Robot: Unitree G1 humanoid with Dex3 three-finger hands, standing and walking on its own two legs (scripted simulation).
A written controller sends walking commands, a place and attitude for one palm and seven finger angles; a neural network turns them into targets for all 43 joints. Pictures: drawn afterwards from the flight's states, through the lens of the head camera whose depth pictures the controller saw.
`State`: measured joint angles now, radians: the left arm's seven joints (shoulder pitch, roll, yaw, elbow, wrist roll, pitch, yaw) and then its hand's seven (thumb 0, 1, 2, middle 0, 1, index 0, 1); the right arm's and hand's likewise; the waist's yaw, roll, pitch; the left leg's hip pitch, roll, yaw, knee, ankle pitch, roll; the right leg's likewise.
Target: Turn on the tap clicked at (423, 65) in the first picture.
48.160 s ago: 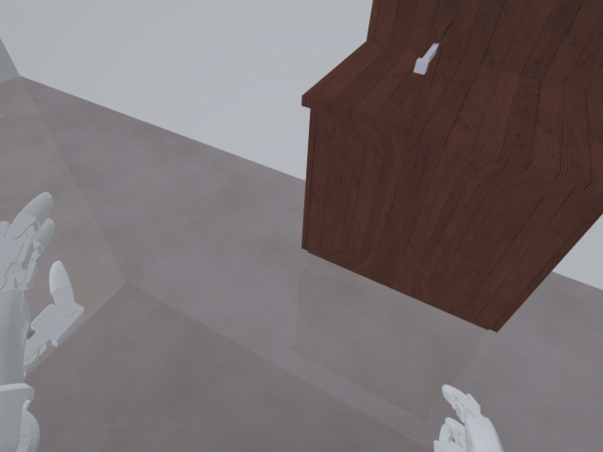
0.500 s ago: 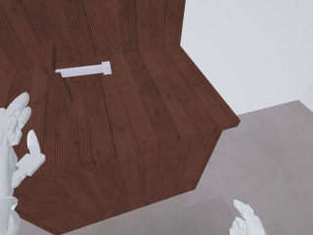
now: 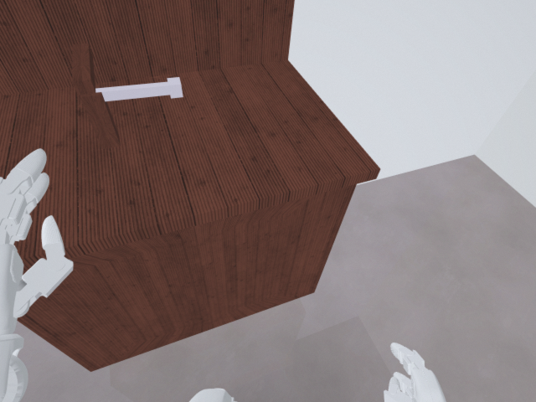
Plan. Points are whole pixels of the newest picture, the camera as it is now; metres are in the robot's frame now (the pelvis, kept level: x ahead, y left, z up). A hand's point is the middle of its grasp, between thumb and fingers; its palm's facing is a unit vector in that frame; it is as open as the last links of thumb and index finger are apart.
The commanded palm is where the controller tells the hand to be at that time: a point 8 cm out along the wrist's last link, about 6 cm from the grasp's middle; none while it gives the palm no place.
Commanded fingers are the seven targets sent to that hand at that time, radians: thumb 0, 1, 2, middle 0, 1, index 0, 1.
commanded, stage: step back with the hand held close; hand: left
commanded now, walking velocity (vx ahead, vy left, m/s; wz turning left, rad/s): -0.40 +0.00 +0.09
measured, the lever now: (175, 87) +0.64 +0.23 +0.12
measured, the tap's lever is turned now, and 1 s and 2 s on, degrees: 86 86 86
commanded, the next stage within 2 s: stop stepping back and stand still in 0.02 s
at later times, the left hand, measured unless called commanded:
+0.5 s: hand out of the picture +0.06 +0.23 +0.16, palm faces +0.43 -0.84 -0.33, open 7.4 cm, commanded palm +0.01 +0.27 +0.18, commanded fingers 0.00 0.90 0.90 -0.20 -0.30 -0.20 -0.30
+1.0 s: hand out of the picture +0.00 +0.21 +0.16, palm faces +0.42 -0.83 -0.36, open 7.4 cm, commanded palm -0.05 +0.26 +0.18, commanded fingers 0.00 0.90 0.90 -0.20 -0.30 -0.20 -0.30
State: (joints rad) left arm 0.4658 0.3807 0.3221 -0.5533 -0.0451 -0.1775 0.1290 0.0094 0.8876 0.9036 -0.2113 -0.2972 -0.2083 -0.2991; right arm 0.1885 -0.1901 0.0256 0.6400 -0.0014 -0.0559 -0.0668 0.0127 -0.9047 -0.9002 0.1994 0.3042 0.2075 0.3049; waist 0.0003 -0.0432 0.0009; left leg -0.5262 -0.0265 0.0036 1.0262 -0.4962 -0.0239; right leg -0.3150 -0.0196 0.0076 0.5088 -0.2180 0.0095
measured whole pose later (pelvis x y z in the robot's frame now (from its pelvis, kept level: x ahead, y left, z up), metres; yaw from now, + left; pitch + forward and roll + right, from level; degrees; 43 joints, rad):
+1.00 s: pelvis -0.18 -0.04 -0.01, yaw +5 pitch -1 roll +0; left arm 0.51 0.35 0.32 -0.55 -0.05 -0.13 0.13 0.01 0.89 0.90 -0.21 -0.30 -0.21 -0.30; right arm 0.24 -0.21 0.00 0.69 0.00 -0.12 -0.08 0.01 -0.91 -0.90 0.20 0.30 0.21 0.30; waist -0.02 -0.03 -0.01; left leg -0.28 0.03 0.05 0.65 -0.42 0.06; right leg -0.38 -0.01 -0.09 0.61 -0.25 -0.05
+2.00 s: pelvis -0.14 -0.01 +0.01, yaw +5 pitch -1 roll -1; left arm 0.47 0.34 0.30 -0.46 -0.06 -0.13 0.15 0.01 0.89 0.90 -0.21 -0.30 -0.20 -0.30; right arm 0.18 -0.21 0.02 0.60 0.01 -0.07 -0.07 0.01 -0.90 -0.90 0.20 0.30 0.21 0.30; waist 0.01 0.01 0.01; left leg -0.17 0.00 0.03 0.46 -0.27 0.02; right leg -0.20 0.01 -0.02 0.42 -0.20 0.00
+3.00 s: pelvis -0.15 -0.01 +0.01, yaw +5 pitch -1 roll -1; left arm 0.48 0.34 0.30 -0.45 -0.06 -0.13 0.15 0.01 0.89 0.90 -0.21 -0.30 -0.21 -0.30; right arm 0.19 -0.21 0.02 0.61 0.00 -0.06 -0.07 0.01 -0.90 -0.90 0.20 0.30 0.21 0.30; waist 0.01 0.02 0.00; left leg -0.17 -0.01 0.03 0.44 -0.26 0.03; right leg -0.20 0.00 -0.02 0.39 -0.18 0.01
